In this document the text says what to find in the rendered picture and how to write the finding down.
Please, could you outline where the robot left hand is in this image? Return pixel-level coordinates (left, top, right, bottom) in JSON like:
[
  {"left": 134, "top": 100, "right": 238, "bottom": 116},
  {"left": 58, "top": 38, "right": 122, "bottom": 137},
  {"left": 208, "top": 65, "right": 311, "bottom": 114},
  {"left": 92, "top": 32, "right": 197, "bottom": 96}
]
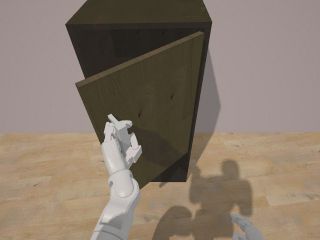
[{"left": 101, "top": 120, "right": 142, "bottom": 176}]

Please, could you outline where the cupboard door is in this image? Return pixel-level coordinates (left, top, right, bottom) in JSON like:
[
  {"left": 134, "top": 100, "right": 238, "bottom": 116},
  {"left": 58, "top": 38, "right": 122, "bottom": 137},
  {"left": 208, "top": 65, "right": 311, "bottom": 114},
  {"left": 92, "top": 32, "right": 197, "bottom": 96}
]
[{"left": 75, "top": 31, "right": 205, "bottom": 190}]

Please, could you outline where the robot left forearm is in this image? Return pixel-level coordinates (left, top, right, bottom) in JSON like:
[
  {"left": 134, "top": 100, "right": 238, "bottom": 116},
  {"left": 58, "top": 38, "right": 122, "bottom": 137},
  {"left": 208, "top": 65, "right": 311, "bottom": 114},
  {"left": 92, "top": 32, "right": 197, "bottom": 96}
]
[{"left": 90, "top": 169, "right": 141, "bottom": 240}]

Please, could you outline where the robot right hand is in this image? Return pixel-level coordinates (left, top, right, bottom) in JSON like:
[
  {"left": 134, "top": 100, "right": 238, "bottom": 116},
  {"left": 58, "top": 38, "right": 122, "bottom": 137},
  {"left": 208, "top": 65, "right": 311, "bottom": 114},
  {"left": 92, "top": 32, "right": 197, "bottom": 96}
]
[{"left": 231, "top": 213, "right": 265, "bottom": 240}]

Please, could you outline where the handle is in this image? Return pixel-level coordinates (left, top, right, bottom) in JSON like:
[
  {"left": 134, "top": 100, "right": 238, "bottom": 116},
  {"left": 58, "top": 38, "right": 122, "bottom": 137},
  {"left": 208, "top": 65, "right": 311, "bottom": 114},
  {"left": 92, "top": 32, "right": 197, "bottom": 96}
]
[{"left": 108, "top": 114, "right": 131, "bottom": 156}]

